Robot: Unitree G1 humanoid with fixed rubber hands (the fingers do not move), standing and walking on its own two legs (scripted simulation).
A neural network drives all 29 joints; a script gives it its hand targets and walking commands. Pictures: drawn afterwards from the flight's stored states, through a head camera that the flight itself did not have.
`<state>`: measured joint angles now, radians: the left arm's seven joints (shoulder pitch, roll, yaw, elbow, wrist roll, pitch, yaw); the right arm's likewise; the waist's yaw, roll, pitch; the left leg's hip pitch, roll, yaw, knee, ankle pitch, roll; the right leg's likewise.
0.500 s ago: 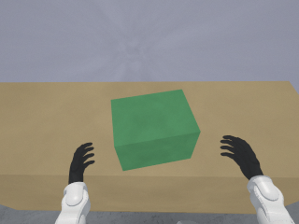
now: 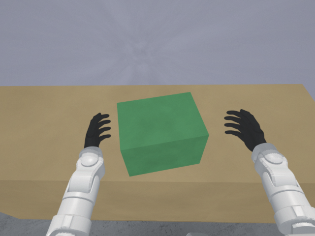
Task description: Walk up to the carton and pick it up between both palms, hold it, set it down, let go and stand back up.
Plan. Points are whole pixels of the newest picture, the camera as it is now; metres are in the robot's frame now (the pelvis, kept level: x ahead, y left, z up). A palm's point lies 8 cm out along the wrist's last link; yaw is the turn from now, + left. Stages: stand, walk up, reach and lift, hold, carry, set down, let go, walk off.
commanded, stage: reach and lift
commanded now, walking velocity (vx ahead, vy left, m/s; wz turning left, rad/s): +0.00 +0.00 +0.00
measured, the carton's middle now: (159, 134) +0.42 +0.02 -0.04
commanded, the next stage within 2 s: none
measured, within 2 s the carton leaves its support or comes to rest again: neither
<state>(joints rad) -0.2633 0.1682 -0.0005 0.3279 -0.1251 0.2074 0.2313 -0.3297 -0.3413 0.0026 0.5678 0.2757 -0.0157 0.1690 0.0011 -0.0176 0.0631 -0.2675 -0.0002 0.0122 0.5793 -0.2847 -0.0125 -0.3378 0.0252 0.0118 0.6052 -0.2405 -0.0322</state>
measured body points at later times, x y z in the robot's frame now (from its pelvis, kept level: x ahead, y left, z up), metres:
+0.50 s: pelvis +0.01 +0.01 +0.00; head +0.04 +0.01 +0.45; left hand +0.39 +0.20 +0.09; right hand +0.42 -0.20 +0.10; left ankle +0.02 +0.13 -0.73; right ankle +0.05 -0.09 -0.73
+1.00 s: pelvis +0.02 +0.01 +0.00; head +0.12 +0.00 +0.44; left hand +0.38 +0.22 -0.02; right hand +0.44 -0.18 +0.00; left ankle +0.02 +0.13 -0.73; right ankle +0.05 -0.09 -0.73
